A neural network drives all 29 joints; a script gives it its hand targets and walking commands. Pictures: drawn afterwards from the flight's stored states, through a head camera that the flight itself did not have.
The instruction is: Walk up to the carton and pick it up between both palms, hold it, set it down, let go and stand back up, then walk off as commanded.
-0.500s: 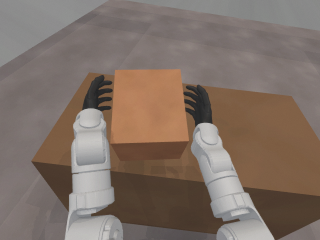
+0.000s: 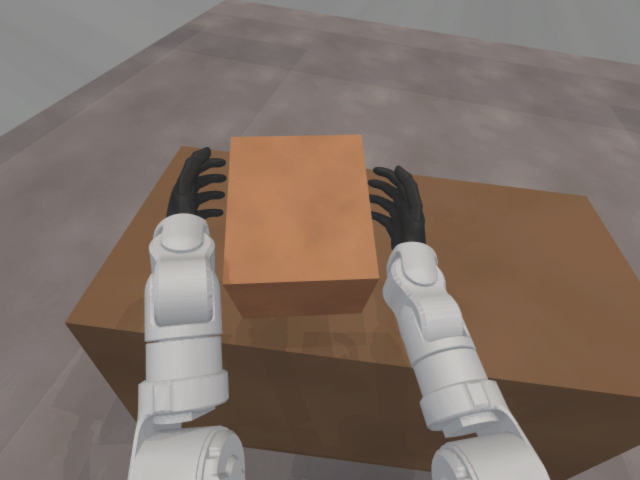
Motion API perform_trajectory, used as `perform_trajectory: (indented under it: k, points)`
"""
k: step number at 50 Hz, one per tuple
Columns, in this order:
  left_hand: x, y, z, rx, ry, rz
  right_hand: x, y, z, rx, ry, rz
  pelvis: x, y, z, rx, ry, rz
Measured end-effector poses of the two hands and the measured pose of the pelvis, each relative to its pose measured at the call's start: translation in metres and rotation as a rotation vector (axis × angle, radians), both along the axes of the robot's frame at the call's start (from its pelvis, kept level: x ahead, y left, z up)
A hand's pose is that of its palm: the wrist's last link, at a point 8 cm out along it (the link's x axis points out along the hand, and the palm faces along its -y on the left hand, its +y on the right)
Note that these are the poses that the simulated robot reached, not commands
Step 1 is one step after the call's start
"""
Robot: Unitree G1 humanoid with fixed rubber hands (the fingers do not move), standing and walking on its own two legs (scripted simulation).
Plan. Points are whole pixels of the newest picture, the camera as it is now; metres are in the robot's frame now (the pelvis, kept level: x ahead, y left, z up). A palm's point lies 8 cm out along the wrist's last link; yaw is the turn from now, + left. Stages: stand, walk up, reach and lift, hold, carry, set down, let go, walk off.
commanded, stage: hold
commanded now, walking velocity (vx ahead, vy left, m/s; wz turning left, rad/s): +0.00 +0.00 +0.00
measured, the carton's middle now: (299, 230) +0.40 +0.00 +0.12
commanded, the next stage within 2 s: none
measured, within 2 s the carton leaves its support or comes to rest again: neither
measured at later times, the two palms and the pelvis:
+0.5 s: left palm (188, 219) +0.36 +0.13 +0.18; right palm (409, 235) +0.35 -0.13 +0.16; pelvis +0.00 +0.00 +0.00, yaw +0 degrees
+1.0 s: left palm (186, 216) +0.37 +0.13 +0.18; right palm (407, 230) +0.35 -0.12 +0.16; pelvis +0.00 +0.00 +0.00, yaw +1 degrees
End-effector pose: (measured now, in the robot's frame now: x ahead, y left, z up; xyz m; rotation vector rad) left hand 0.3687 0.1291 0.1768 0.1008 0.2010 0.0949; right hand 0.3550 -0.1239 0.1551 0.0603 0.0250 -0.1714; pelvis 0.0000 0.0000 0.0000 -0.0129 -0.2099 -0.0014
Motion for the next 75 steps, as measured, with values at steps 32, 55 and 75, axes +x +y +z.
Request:
perform_trajectory:
  k: [32, 55, 75]
  points:
    - [-0.003, -0.001, 0.005, -0.001, 0.001, -0.002, -0.003, -0.002, 0.004, 0.000, -0.002, 0.001, -0.005, -0.001, 0.000, 0.004, 0.004, 0.001]
    - [-0.002, -0.001, 0.000, -0.004, -0.004, -0.012, -0.004, -0.001, 0.003, 0.007, -0.010, -0.010, 0.002, -0.001, 0.000, -0.001, -0.011, 0.009]
    - [-0.007, -0.003, 0.004, 0.001, -0.010, -0.001, -0.006, -0.003, 0.006, -0.005, -0.017, -0.002, -0.004, -0.001, 0.000, 0.002, -0.006, -0.001]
